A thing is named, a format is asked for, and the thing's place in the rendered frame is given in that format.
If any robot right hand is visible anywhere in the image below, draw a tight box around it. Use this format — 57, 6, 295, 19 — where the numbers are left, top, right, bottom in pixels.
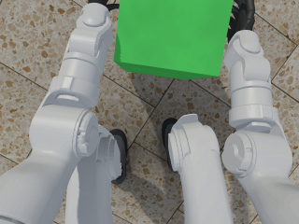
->
227, 0, 255, 44

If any robot right thigh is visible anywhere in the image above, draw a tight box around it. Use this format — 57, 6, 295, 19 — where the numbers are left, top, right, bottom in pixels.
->
168, 121, 234, 224

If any carton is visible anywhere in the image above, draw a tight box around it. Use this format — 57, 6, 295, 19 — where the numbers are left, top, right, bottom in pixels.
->
113, 0, 234, 80

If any robot left upper arm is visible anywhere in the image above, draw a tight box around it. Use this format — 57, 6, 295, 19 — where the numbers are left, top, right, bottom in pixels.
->
0, 104, 100, 224

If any robot right upper arm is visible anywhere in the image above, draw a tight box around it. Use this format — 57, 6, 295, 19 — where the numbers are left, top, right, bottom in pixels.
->
221, 130, 299, 224

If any robot right forearm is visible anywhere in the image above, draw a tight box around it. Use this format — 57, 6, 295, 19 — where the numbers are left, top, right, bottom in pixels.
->
223, 30, 289, 144

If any robot left hand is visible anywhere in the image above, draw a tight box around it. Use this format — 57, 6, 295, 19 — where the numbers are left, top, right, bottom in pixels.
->
88, 0, 120, 11

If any robot left forearm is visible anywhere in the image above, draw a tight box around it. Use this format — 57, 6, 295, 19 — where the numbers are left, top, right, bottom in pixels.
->
29, 3, 113, 144

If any left robot shin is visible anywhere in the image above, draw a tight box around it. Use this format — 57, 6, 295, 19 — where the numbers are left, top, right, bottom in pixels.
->
98, 124, 122, 180

